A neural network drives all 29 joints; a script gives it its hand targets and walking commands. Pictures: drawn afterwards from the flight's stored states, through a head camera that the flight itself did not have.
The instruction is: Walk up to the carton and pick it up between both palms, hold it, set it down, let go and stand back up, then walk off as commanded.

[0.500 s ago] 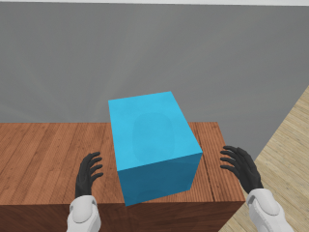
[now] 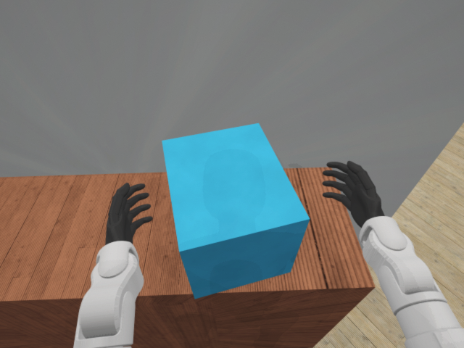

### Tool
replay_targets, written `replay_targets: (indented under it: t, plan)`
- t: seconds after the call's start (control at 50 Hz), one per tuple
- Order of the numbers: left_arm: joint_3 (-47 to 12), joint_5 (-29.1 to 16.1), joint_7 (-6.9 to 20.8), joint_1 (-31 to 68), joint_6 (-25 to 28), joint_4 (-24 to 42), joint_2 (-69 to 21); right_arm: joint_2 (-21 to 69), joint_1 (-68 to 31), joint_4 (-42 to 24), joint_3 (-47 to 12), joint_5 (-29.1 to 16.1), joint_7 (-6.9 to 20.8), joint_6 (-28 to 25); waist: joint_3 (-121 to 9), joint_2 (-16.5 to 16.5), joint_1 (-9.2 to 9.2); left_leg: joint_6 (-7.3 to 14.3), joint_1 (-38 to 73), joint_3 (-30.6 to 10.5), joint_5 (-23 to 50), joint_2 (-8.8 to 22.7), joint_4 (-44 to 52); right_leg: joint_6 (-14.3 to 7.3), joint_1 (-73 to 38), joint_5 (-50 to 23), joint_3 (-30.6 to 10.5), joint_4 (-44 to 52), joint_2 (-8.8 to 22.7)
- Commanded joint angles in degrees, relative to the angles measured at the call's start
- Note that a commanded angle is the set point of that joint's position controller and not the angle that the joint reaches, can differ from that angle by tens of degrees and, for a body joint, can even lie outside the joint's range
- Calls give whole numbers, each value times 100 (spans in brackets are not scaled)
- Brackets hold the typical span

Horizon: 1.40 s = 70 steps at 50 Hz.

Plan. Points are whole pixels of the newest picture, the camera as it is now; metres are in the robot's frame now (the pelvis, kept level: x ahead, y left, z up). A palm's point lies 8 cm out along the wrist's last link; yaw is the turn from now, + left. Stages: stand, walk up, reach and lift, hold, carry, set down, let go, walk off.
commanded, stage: reach and lift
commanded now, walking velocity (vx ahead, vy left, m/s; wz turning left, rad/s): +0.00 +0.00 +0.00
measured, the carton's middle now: (227, 208) +0.39 +0.04 -0.03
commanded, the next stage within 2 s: none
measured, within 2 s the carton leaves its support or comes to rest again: neither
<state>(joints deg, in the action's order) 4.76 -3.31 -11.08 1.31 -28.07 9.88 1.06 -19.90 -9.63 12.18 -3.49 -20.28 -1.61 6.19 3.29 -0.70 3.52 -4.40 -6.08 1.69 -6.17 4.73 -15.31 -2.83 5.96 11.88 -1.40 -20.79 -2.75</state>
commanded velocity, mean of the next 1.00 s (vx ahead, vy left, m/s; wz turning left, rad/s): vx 0.00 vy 0.00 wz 0.00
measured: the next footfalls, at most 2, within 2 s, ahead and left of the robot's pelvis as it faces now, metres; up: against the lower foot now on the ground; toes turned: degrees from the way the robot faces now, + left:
none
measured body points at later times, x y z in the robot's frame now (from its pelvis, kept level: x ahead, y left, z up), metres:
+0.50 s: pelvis +0.00 +0.00 +0.00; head +0.02 -0.01 +0.45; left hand +0.32 +0.22 +0.12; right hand +0.41 -0.17 +0.13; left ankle +0.02 +0.17 -0.75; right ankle -0.01 -0.09 -0.75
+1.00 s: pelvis +0.00 +0.00 +0.00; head +0.02 +0.00 +0.45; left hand +0.37 +0.22 +0.13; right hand +0.46 -0.15 +0.15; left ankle +0.02 +0.17 -0.75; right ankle -0.01 -0.09 -0.75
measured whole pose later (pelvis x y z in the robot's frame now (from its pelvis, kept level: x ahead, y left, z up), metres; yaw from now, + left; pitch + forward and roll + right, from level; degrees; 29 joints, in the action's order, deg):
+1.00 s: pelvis +0.00 +0.00 +0.00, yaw +1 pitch +4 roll +0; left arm 10.1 -3.0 -10.2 32.7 -34.9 -12.8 4.3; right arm -23.0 -49.9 46.3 -6.3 -23.3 -0.6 13.3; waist -1.6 0.1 5.8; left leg -4.6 -16.0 -0.7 -5.7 5.0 -17.6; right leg -2.8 14.0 10.2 0.0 -20.0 -3.3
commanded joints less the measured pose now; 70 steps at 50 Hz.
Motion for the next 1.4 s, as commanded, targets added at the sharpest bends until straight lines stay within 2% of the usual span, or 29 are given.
replay_targets:
  t: [0.0, 0.02, 0.1, 0.16, 0.2, 0.22, 0.3, 0.32, 0.34, 0.36, 0.44, 0.46, 0.54, 0.6, 0.64, 0.66, 0.72, 0.74, 0.82, 0.88, 0.94, 0.98, 1.0, 1.14, 1.22, 1.24, 1.26, 1.3, 1.38]
  plan:
    - [84, -9, -26, 1372, -148, 1151, 278, -1044, -1847, -789, 284, -227, 23, -33, -1694, -99, 61, 375, 1345, 57, 1227, -444, -221, 145, 506, -1149, -46, 593, -49]
    - [81, -41, 5, 1318, -219, 1191, 281, -1083, -1825, -791, 296, -214, 9, 7, -1746, -197, 1, 367, 1412, 59, 1438, -453, -268, 181, 431, -1405, -10, 565, -77]
    - [176, 23, 24, 1815, -513, 895, 305, -1195, -2466, -272, 222, -323, 25, 203, -1723, -101, 14, 358, 1331, 65, 1272, -452, -250, 182, 548, -1287, -9, 560, -85]
    - [188, -137, 37, 2016, -568, 1421, 501, -1303, -2762, -639, 280, -393, -10, 199, -2274, -109, -26, 338, 1395, 49, 1682, -486, -395, 233, 266, -1901, -25, 454, -96]
    - [263, -191, 63, 2129, -641, 1269, 564, -1283, -2932, -572, 207, -434, -47, 257, -2295, -197, -6, 344, 1324, 35, 1837, -511, -433, 275, 215, -2143, -54, 424, -87]
    - [363, -168, 68, 2000, -668, 1313, 585, -1238, -2867, -622, 117, -479, -67, 270, -2326, -212, 82, 364, 1269, 77, 1887, -524, -422, 318, 151, -2384, -92, 410, -68]
    - [549, 26, 103, 2592, -899, 714, 611, -1291, -3513, 186, 76, -474, -93, 521, -2038, -183, 61, 367, 921, 72, 1284, -510, -260, 335, 266, -1976, -96, 438, -27]
    - [477, -12, 98, 2407, -935, 844, 561, -1316, -3369, 209, 51, -550, -81, 550, -2039, -167, 85, 342, 1042, 52, 1474, -499, -261, 327, 231, -2194, -72, 423, -43]
    - [434, 10, 89, 2630, -970, 859, 523, -1324, -3618, 271, 66, -539, -73, 568, -2122, -83, 54, 337, 1043, 54, 1512, -503, -271, 292, 259, -1985, -48, 471, -59]
    - [458, -102, 101, 2802, -921, 1003, 664, -1382, -3798, 3, 123, -526, -69, 549, -2350, -168, 102, 331, 1007, 33, 1448, -500, -310, 302, 193, -2002, -79, 429, -70]
    - [473, -196, 96, 3346, -929, 489, 719, -1364, -4409, 287, 165, -468, -38, 597, -2488, -297, 94, 380, 755, 79, 1188, -497, -283, 376, 258, -2019, -59, 386, -54]
    - [509, -149, 88, 3294, -938, 478, 736, -1399, -4444, 276, 135, -474, -38, 595, -2613, -316, 176, 385, 733, 63, 1253, -494, -284, 397, 160, -2128, -68, 353, -65]
    - [634, -99, 131, 3547, -961, 30, 760, -1294, -4714, 946, -37, -482, -52, 719, -2633, -388, 181, 383, 541, 50, 1197, -535, -257, 491, 40, -2495, -85, 306, 20]
    - [616, -36, 75, 4345, -966, -353, 855, -1368, -5465, 1338, 57, -473, -13, 748, -2675, -250, 231, 377, 388, 54, 908, -507, -239, 434, 253, -1871, -29, 329, -30]
    - [540, -79, 40, 4595, -894, -227, 841, -1396, -5563, 1503, 167, -447, 27, 725, -2895, -79, 162, 335, 478, 65, 989, -491, -275, 403, 277, -1843, 8, 306, -50]
    - [495, -102, 18, 4396, -862, -46, 792, -1384, -5470, 1386, 174, -436, 34, 685, -3114, -134, 139, 321, 663, 24, 1275, -473, -333, 414, 163, -2132, 30, 257, -83]
    - [528, -214, 13, 4762, -809, -297, 933, -1424, -5877, 1516, 153, -395, 37, 671, -3366, -254, 212, 333, 560, 64, 1319, -498, -395, 474, 62, -2286, 39, 207, -85]
    - [541, -188, 12, 4901, -836, -632, 956, -1409, -6146, 1670, 38, -442, 70, 700, -3257, -298, 271, 355, 432, 51, 1214, -480, -377, 470, 147, -2148, 33, 223, -83]
    - [523, -84, -6, 4924, -763, -828, 879, -1345, -6164, 2092, 5, -392, 75, 674, -3314, -196, 218, 340, 375, 32, 1248, -485, -398, 486, 37, -2249, 42, 202, -56]
    - [584, 73, 53, 4719, -670, -1561, 796, -1240, -5965, 2836, -63, -346, 105, 655, -2998, -222, 242, 344, 333, 31, 1212, -513, -382, 450, 99, -2033, 96, 262, -93]
    - [556, 109, 152, 4552, -290, -1715, 614, -958, -5766, 2919, -51, -182, 108, 420, -3081, -238, 158, 335, 351, -28, 1382, -525, -429, 500, -29, -2427, 147, 170, -94]
    - [613, 257, 159, 4462, 30, -1735, 569, -927, -5738, 2875, -27, -69, 137, 141, -3237, -97, 235, 275, 472, -50, 1607, -524, -460, 517, -29, -2677, 175, 134, -99]
    - [537, 318, 170, 4334, 242, -1714, 439, -880, -5564, 2884, 17, 13, 136, -30, -3239, -60, 141, 240, 607, -56, 1801, -532, -532, 510, 34, -2844, 204, 120, -132]
    - [253, 354, 88, 4702, 1836, -2072, 176, -573, -5824, 3193, 269, 429, 294, -1141, -3585, 94, 155, 158, 567, 10, 1911, -491, -731, 432, 589, -2170, 250, 118, -173]
    - [114, 291, -7, 4768, 2479, -3157, 82, -405, -5959, 3555, 176, 465, 339, -1570, -3744, 18, 300, 228, 99, 33, 1506, -393, -900, 353, 1103, -1576, 250, 37, -179]
    - [136, 275, -65, 4848, 2614, -3079, 85, -364, -5977, 3607, 77, 399, 331, -1649, -3960, 55, 376, 211, 107, 41, 1584, -385, -932, 329, 1080, -1621, 211, 23, -169]
    - [127, 248, -62, 4779, 2715, -3540, 60, -352, -5939, 3944, 52, 442, 323, -1682, -3798, -58, 344, 216, -76, 64, 1387, -367, -969, 314, 1245, -1343, 234, 8, -182]
    - [357, 295, -115, 4846, 2904, -4036, 145, -298, -5974, 4292, -74, 451, 280, -1724, -3780, -206, 493, 266, -506, 128, 1075, -354, -991, 319, 1228, -1051, 155, -62, -121]
    - [533, 392, -165, 4959, 3268, -4727, 64, -238, -6096, 4699, -50, 556, 149, -1924, -4029, -265, 532, 247, -963, 205, 936, -326, -1205, 322, 1361, -740, 177, -255, -111]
